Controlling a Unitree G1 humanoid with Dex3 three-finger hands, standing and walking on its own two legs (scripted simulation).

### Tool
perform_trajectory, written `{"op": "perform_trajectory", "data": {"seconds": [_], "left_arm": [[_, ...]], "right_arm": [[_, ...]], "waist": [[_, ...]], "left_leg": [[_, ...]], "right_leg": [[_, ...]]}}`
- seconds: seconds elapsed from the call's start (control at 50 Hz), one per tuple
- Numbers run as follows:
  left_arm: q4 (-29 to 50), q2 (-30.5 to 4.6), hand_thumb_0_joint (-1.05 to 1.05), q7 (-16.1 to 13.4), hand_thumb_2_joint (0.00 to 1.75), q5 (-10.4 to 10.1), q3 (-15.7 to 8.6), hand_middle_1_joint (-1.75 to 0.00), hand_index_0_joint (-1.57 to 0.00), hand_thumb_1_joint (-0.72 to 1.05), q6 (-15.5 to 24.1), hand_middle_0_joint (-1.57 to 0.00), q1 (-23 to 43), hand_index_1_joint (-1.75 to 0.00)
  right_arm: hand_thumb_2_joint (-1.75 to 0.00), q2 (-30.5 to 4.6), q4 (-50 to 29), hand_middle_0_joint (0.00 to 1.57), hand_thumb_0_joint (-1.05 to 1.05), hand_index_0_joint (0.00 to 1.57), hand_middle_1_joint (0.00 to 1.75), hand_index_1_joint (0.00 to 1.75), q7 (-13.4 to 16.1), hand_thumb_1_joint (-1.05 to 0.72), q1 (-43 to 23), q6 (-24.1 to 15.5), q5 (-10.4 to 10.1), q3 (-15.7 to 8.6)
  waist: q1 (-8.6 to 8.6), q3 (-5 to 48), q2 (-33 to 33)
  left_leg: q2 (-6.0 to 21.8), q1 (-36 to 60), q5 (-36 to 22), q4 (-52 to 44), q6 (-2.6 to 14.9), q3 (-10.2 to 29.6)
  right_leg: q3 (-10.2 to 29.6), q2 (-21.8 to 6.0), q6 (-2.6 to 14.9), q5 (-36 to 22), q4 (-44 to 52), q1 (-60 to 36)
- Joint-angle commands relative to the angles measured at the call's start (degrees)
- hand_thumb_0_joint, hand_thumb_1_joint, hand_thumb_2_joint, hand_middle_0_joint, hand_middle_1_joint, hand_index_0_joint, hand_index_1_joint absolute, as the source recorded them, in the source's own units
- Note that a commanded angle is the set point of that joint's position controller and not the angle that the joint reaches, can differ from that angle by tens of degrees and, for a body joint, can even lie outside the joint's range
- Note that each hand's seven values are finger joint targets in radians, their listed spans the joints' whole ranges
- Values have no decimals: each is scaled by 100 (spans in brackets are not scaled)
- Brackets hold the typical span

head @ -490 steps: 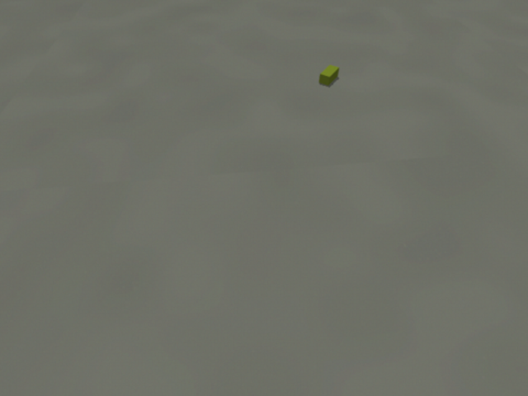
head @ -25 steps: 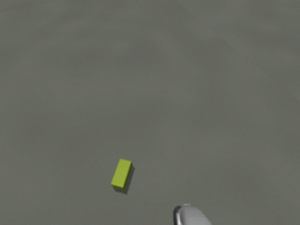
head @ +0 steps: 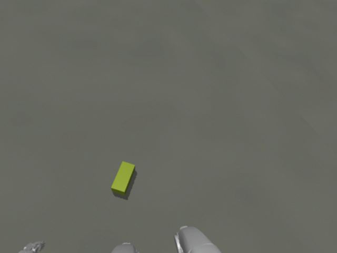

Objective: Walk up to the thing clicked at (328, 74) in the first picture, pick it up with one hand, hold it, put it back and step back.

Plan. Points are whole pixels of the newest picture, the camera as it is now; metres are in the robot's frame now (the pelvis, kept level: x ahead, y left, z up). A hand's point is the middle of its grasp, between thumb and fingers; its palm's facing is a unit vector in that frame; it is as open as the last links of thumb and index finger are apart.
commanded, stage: walk up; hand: left
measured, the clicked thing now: (123, 178) +0.53 +0.17 -0.73
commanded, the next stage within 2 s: none
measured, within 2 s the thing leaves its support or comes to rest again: neither
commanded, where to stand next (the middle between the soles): +0.09 -0.05 m, yaw +1 degrees
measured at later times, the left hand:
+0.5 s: hand out of the picture +0.11 +0.19 -0.11, palm faces -0.02 -0.88 -0.48, open 7.4 cm
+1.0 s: hand out of the picture +0.11 +0.21 -0.15, palm faces +0.00 -0.94 -0.35, open 7.4 cm
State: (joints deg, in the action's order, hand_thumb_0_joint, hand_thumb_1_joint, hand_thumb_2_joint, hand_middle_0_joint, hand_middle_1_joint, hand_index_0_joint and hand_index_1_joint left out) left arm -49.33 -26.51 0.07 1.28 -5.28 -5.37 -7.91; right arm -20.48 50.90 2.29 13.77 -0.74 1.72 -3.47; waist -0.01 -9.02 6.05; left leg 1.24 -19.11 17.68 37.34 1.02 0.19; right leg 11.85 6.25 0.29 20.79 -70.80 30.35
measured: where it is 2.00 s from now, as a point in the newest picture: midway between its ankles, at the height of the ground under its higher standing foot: outside the picture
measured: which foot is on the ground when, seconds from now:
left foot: down 0.00-0.32, up 0.34-0.82, down 0.84-1.00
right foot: up 0.00-0.28, down 0.30-0.86, up 0.88-1.00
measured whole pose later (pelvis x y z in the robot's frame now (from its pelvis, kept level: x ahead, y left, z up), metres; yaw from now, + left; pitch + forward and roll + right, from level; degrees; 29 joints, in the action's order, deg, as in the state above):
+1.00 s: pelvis +0.06 -0.05 +0.00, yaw +3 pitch -2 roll +0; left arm -53.2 -22.8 0.8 0.7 -2.3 1.2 -15.0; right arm -22.4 49.7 -1.9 18.2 -1.2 2.3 -3.0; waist -1.7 -3.2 2.7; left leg 0.3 -12.3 21.3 34.7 2.0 2.3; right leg -1.1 -2.4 1.8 28.6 -53.7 24.4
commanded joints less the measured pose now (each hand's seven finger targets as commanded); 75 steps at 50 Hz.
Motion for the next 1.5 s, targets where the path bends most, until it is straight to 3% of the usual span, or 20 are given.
{"op": "perform_trajectory", "data": {"seconds": [0.0,0.12,0.26,0.32,0.34,0.56,0.72,0.8,0.82,0.86,0.88,0.92,1.06,1.1,1.14,1.18,1.28,1.42,1.44,1.48], "left_arm": [[523,-971,0,224,90,35,-145,-30,-20,90,398,-20,58,-30],[266,-1024,0,276,90,10,-113,-30,-20,90,686,-20,-71,-30],[-436,-878,0,279,90,-2,-264,-30,-20,90,701,-20,-1926,-30],[139,-1525,0,10,90,152,-285,-30,-20,90,776,-20,-951,-30],[258,-1620,0,0,90,119,-275,-30,-20,90,738,-20,-393,-30],[210,-1119,0,-505,90,-87,-357,-30,-20,90,937,-20,-640,-30],[481,-920,0,-180,90,108,-264,-30,-20,90,818,-20,-315,-30],[429,-805,0,-77,90,-58,-85,-30,-20,90,660,-20,-246,-30],[387,-584,0,-80,90,-79,28,-30,-20,90,660,-20,-426,-30],[561,-820,0,-30,90,-46,-47,-30,-20,90,753,-20,-254,-30],[468,-1193,0,-53,90,25,-133,-30,-20,90,815,-20,27,-30],[183,-1093,0,-61,90,-108,-93,-30,-20,90,933,-20,-451,-30],[-47,-492,0,-198,90,-171,54,-30,-20,90,1023,-20,-837,-30],[-204,-962,0,-321,90,-180,-88,-30,-20,90,1000,-20,-1250,-30],[83,-1442,0,-344,90,-113,-180,-30,-20,90,905,-20,-939,-30],[327,-1395,0,-356,90,-89,-179,-30,-20,90,826,-20,-441,-30],[497,-1024,0,-400,90,6,-88,-30,-20,90,650,-20,-57,-30],[696,-946,0,-146,90,79,-128,-30,-20,90,210,-20,251,-30],[618,-668,0,-141,90,-13,-64,-30,-20,90,142,-20,-12,-30],[573,-519,0,-225,90,-112,-50,-30,-20,90,178,-20,1,-30]], "right_arm": [[-90,-1817,-467,20,0,20,30,30,-22,-90,775,-353,22,-605],[-90,-1974,-572,20,0,20,30,30,-257,-90,772,-318,35,-505],[-90,-1712,-834,20,0,20,30,30,-266,-90,-222,-133,40,-355],[-90,-1096,-782,20,0,20,30,30,-171,-90,293,56,-186,-114],[-90,-1563,-603,20,0,20,30,30,-179,-90,548,93,-185,-254],[-90,-1451,-356,20,0,20,30,30,-403,-90,924,526,89,-369],[-90,-1289,-224,20,0,20,30,30,-323,-90,579,174,-92,-260],[-90,-1236,24,20,0,20,30,30,-205,-90,791,-70,-26,-224],[-90,-1391,22,20,0,20,30,30,-171,-90,718,-106,40,-271],[-90,-2555,-225,20,0,20,30,30,-303,-90,1127,-182,75,-593],[-90,-2505,-247,20,0,20,30,30,-326,-90,961,-151,16,-629],[-90,-1840,-502,20,0,20,30,30,-360,-90,438,-78,103,-415],[-90,-1402,-682,20,0,20,30,30,-229,-90,-47,35,-100,-231],[-90,-1190,-752,20,0,20,30,30,-196,-90,-264,145,-290,-182],[-90,-923,-722,20,0,20,30,30,-72,-90,199,348,-338,-120],[-90,-1410,-582,20,0,20,30,30,43,-90,372,490,-306,-324],[-90,-1373,-480,20,0,20,30,30,-31,-90,427,542,-269,-315],[-90,-1373,46,20,0,20,30,30,29,-90,777,45,-103,-241],[-90,-1430,48,20,0,20,30,30,36,-90,576,-8,23,-258],[-90,-2456,-315,20,0,20,30,30,16,-90,-241,14,104,-401]], "waist": [[-566,1735,-1744],[-495,121,-1894],[597,472,-1112],[233,30,562],[55,-165,394],[-2,546,61],[300,902,877],[-76,965,53],[-72,1050,-689],[-472,878,-2276],[-462,349,-2033],[-251,147,-1766],[36,589,-1942],[381,1123,-1175],[146,1230,131],[13,1237,79],[-2,1422,314],[-1,1570,1075],[55,1216,453],[148,375,-1457]], "left_leg": [[1264,3503,1674,-1869,635,2126],[1546,1506,1437,-2435,1165,1620],[762,-1119,1793,-883,566,337],[-373,-1492,1343,1976,-62,749],[-227,-1118,1205,2086,-4,883],[-296,-1186,56,2759,-206,1374],[-77,-378,624,592,-246,158],[-288,911,-120,-1262,-65,-195],[39,1207,-243,-1480,51,521],[1842,1653,3079,-2498,1439,4016],[2113,1149,3157,-2532,1768,4153],[1178,1031,1506,-1949,1418,2212],[606,618,-4163,-89,768,422],[231,412,-2759,1131,245,189],[-554,-732,1936,2775,0,582],[-349,-511,2070,3807,3,944],[-495,-650,1154,4085,-167,902],[-197,605,-123,-877,-206,-182],[-182,935,-123,-1206,-170,296],[2059,-178,-684,-1869,814,3422]], "right_leg": [[-153,-324,-238,-9,849,1492],[-737,-637,-162,568,2317,364],[-1326,-649,134,-470,4013,-3058],[2179,-2585,503,3019,6458,-1252],[2132,-2585,666,3545,6582,-687],[-410,-2254,381,-2632,4999,-2011],[-741,-1902,995,-151,4693,-2073],[-913,-1951,792,-1336,3372,-1287],[-990,-1843,509,-1337,2744,-948],[-1392,-608,185,1550,1016,1115],[-793,-1095,194,1310,975,1114],[-981,-1031,166,1008,1630,796],[-1746,-617,40,-1027,3667,-1232],[-1328,-895,50,-3289,4395,-2173],[1147,-3022,1029,-5739,4656,-2341],[1285,-3113,1704,-5124,4482,-1782],[-261,-2148,1284,-3620,4071,-1428],[-492,-1695,962,-334,3294,-1426],[-454,-1477,747,-353,2582,-669],[-545,-275,112,1436,1021,561]]}}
